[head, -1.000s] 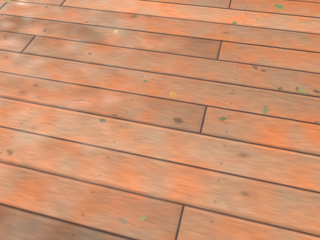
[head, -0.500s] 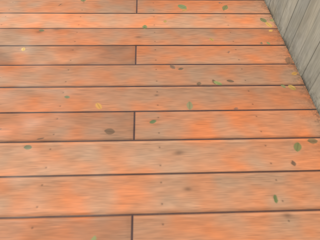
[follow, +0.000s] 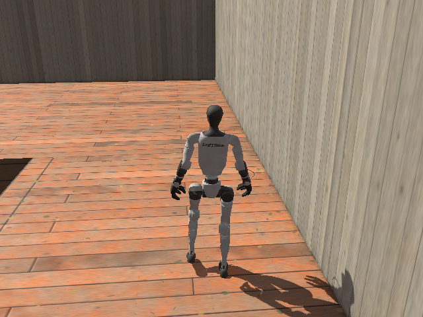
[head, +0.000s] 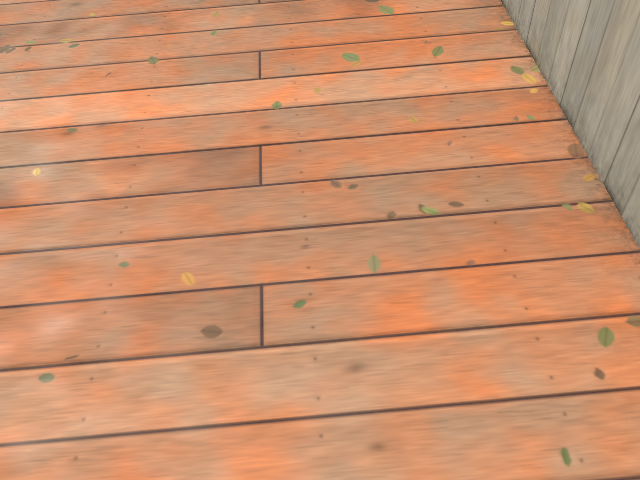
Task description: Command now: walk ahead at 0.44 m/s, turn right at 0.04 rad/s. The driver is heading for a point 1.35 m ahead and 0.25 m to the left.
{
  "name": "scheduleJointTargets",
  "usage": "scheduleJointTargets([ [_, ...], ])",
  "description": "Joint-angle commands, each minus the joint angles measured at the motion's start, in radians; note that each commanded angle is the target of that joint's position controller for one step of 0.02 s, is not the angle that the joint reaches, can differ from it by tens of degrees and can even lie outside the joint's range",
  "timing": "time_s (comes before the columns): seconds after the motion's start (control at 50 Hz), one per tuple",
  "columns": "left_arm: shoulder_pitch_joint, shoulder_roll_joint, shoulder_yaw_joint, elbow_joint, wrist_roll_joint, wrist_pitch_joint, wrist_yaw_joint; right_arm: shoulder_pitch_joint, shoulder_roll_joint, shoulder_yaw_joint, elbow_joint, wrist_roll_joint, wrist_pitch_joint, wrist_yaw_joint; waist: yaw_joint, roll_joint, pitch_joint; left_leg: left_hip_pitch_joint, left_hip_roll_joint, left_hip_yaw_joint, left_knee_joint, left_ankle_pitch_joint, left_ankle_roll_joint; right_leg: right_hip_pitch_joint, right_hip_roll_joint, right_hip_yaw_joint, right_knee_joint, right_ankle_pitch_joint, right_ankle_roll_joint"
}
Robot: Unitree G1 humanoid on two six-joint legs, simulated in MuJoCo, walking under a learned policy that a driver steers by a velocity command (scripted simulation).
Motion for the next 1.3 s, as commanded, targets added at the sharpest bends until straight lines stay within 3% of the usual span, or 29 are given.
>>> scheduleJointTargets([
  [0.02,-0.012,0.150,0.038,-0.055,-0.003,-0.013,0.009,-0.119,-0.049,-0.007,-0.101,-0.010,-0.019,0.010,0.015,-0.134,0.090,-0.260,0.041,-0.010,-0.089,0.135,-0.034,0.106,-0.236,0.212,-0.207,0.214,-0.162],
  [0.1,0.038,0.177,0.043,-0.020,-0.009,-0.008,0.022,-0.259,-0.005,0.017,-0.143,-0.002,-0.023,0.022,0.054,-0.132,0.112,-0.121,-0.006,0.030,-0.364,0.310,-0.050,0.028,-0.204,0.106,-0.222,0.270,-0.140],
  [0.2,0.081,0.201,0.053,0.025,-0.024,-0.001,0.025,-0.333,-0.040,0.011,-0.177,0.006,-0.029,0.045,0.038,-0.129,0.132,-0.070,-0.032,0.009,-0.504,0.302,0.008,0.137,-0.279,0.110,-0.179,0.351,-0.118],
  [0.24,0.075,0.222,0.060,0.030,-0.021,0.009,0.029,-0.281,-0.073,-0.002,-0.169,0.001,-0.028,0.043,-0.004,-0.149,0.073,0.032,-0.070,0.036,-0.512,0.227,0.042,0.197,-0.283,0.095,-0.078,0.625,-0.095],
  [0.28,0.063,0.218,0.055,0.027,-0.011,0.023,0.036,-0.033,-0.140,-0.039,-0.106,0.000,-0.018,0.022,-0.138,-0.153,-0.106,0.400,-0.104,0.072,-0.514,0.222,0.100,0.126,-0.220,0.038,0.242,0.872,-0.051],
  [0.3,0.084,0.166,0.034,0.001,0.016,0.022,0.040,0.145,-0.211,-0.054,-0.076,-0.012,-0.010,0.008,-0.189,-0.029,-0.266,0.738,0.099,-0.158,-0.459,0.240,0.163,-0.110,-0.163,0.017,0.568,0.535,-0.021],
  [0.32,0.242,0.028,-0.003,-0.002,-0.002,0.004,0.026,0.169,-0.255,-0.059,-0.054,-0.016,-0.012,0.021,-0.087,0.264,-0.428,1.018,0.317,-0.679,-0.604,-0.081,0.321,-0.458,0.032,0.078,0.902,-0.291,0.034],
  [0.34,0.133,0.150,0.022,0.006,-0.028,-0.014,0.020,0.151,-0.151,-0.035,-0.060,-0.004,-0.012,0.018,-0.141,0.157,-0.349,0.951,0.287,-0.736,-0.718,-0.213,0.275,-0.565,-0.009,0.169,0.989,-0.307,0.024],
  [0.36,0.016,0.192,0.036,-0.032,-0.051,-0.024,0.015,0.079,-0.125,-0.024,-0.061,-0.003,-0.011,0.012,-0.131,0.099,-0.173,0.804,0.260,-0.574,-0.739,-0.164,0.236,-0.625,-0.058,0.126,0.987,-0.221,0.018],
  [0.38,-0.038,0.179,0.030,-0.045,-0.042,-0.031,0.020,0.016,-0.117,-0.020,-0.066,-0.009,-0.011,0.010,-0.097,-0.004,-0.087,0.650,0.227,-0.468,-0.759,-0.034,0.220,-0.593,-0.107,0.094,0.938,-0.129,0.017],
  [0.4,-0.060,0.170,0.034,-0.046,-0.023,-0.031,0.023,-0.025,-0.100,-0.017,-0.069,-0.020,-0.013,0.012,-0.066,-0.021,-0.032,0.531,0.189,-0.385,-0.783,0.081,0.218,-0.558,-0.137,0.085,0.886,-0.076,0.023],
  [0.42,-0.031,0.158,0.035,-0.040,-0.019,-0.022,0.021,-0.046,-0.083,-0.012,-0.070,-0.033,-0.019,0.012,-0.029,0.012,-0.031,0.460,0.165,-0.334,-0.810,0.136,0.218,-0.494,-0.163,0.095,0.862,-0.038,0.025],
  [0.5,-0.044,0.110,0.026,-0.042,-0.007,0.011,0.027,-0.050,-0.088,-0.016,-0.036,-0.015,-0.041,0.011,0.001,0.021,0.025,0.336,0.140,-0.211,-0.905,0.198,0.245,-0.487,-0.188,0.071,0.741,0.025,0.063],
  [0.62,-0.267,0.075,0.008,-0.099,-0.003,-0.014,0.011,0.029,-0.133,-0.023,0.007,-0.005,-0.025,-0.008,-0.075,-0.009,0.080,0.372,0.085,-0.070,-0.919,0.260,0.192,-0.495,-0.155,0.022,0.349,0.354,0.078],
  [0.7,-0.380,0.085,0.007,-0.141,-0.016,-0.025,-0.012,0.110,-0.156,-0.028,0.050,0.004,-0.004,-0.010,-0.118,-0.005,0.098,0.495,0.137,-0.085,-0.874,0.256,0.186,-0.509,-0.126,0.015,0.226,0.352,0.059],
  [0.78,-0.347,0.124,0.022,-0.151,-0.014,-0.030,-0.028,0.110,-0.177,-0.036,0.070,0.007,0.021,-0.020,-0.068,0.028,0.059,0.622,0.181,-0.101,-0.751,0.457,0.149,-0.435,-0.088,0.000,0.162,0.193,0.004],
  [0.82,-0.101,0.197,0.061,-0.083,-0.009,-0.029,-0.015,0.089,-0.149,-0.023,0.063,-0.001,0.031,-0.025,0.059,0.011,-0.109,0.538,0.098,-0.029,-0.445,0.653,0.098,-0.062,-0.060,-0.031,0.139,0.217,-0.055],
  [0.84,0.077,0.277,0.081,-0.057,0.000,-0.022,-0.003,0.105,-0.084,0.005,0.034,-0.032,0.027,-0.028,0.110,-0.131,-0.275,0.327,0.027,0.020,-0.109,0.337,0.057,0.243,-0.266,0.207,0.180,0.262,-0.122],
  [0.86,0.083,0.322,0.087,-0.042,0.003,-0.021,-0.012,0.235,0.009,0.030,0.025,-0.012,0.004,-0.018,0.028,-0.382,-0.366,-0.053,-0.147,-0.033,0.172,-0.310,0.007,0.506,-0.435,0.686,0.039,0.015,-0.275],
  [0.88,0.062,0.210,0.061,-0.057,-0.009,-0.021,-0.013,0.150,-0.112,0.006,0.036,0.009,-0.013,-0.011,0.076,-0.239,-0.294,-0.168,-0.087,-0.129,0.260,-0.317,0.015,0.466,-0.408,0.686,-0.023,-0.116,-0.238],
  [0.9,-0.004,0.179,0.048,-0.063,-0.008,-0.021,-0.010,0.054,-0.145,-0.005,0.006,0.027,-0.024,-0.006,0.070,-0.184,-0.157,-0.212,-0.040,-0.101,0.252,-0.221,0.026,0.343,-0.376,0.533,-0.041,-0.073,-0.201],
  [0.92,-0.064,0.169,0.043,-0.069,-0.003,-0.020,-0.010,0.008,-0.129,-0.002,-0.002,0.018,-0.027,-0.010,0.040,-0.098,-0.086,-0.181,0.006,-0.075,0.208,-0.134,0.020,0.213,-0.337,0.434,-0.061,0.044,-0.185],
  [0.94,-0.105,0.146,0.038,-0.072,0.003,-0.021,-0.013,-0.013,-0.120,-0.005,-0.004,0.002,-0.024,-0.011,0.015,-0.083,-0.032,-0.152,0.034,-0.069,0.150,-0.079,0.011,0.115,-0.302,0.360,-0.090,0.141,-0.182],
  [0.96,-0.124,0.134,0.033,-0.073,0.011,-0.025,-0.013,0.010,-0.107,-0.006,0.001,0.000,-0.016,-0.009,-0.016,-0.110,-0.027,-0.093,0.055,-0.075,0.125,-0.039,0.003,0.053,-0.281,0.314,-0.118,0.199,-0.179],
  [1.02,-0.125,0.144,0.038,-0.050,0.000,-0.042,-0.012,0.026,-0.064,0.002,0.008,-0.006,0.011,-0.014,-0.044,-0.112,-0.003,-0.064,0.067,-0.058,0.048,0.010,-0.028,-0.027,-0.259,0.215,-0.183,0.296,-0.198],
  [1.08,-0.095,0.167,0.045,-0.021,-0.001,-0.039,0.000,-0.074,-0.051,0.007,-0.023,-0.015,0.014,-0.016,-0.023,-0.094,0.041,-0.124,0.071,-0.049,-0.116,0.152,-0.053,-0.024,-0.241,0.142,-0.216,0.335,-0.193],
  [1.16,-0.042,0.188,0.049,0.013,-0.009,-0.027,0.010,-0.209,-0.024,0.018,-0.054,-0.010,-0.002,-0.002,0.028,-0.096,0.071,-0.072,0.033,-0.011,-0.368,0.343,-0.049,-0.011,-0.207,0.062,-0.225,0.303,-0.154],
  [1.24,0.023,0.203,0.054,0.059,-0.017,-0.009,0.015,-0.307,-0.034,0.018,-0.092,0.000,-0.012,0.018,0.055,-0.100,0.097,-0.089,0.009,-0.013,-0.477,0.331,-0.024,0.104,-0.261,0.076,-0.185,0.299,-0.148],
  [1.3,0.018,0.215,0.062,0.077,-0.022,0.007,0.023,-0.295,-0.058,0.010,-0.099,-0.002,-0.018,0.031,0.025,-0.114,0.080,-0.053,-0.007,-0.011,-0.521,0.228,0.017,0.191,-0.299,0.087,-0.114,0.403,-0.123],
])
Keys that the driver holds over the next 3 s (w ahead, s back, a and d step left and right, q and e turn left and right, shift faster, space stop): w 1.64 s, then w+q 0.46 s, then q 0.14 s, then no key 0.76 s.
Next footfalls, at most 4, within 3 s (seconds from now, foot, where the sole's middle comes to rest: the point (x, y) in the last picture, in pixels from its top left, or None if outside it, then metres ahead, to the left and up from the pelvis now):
0.28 left None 0.34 0.14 -0.78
0.82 right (405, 424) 0.64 -0.09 -0.78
1.36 left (301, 312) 0.93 0.15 -0.78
1.90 right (384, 222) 1.24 -0.08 -0.78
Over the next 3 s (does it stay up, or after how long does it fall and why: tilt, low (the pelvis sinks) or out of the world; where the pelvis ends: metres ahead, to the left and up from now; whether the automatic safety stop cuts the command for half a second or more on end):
stays up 1.37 0.10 -0.01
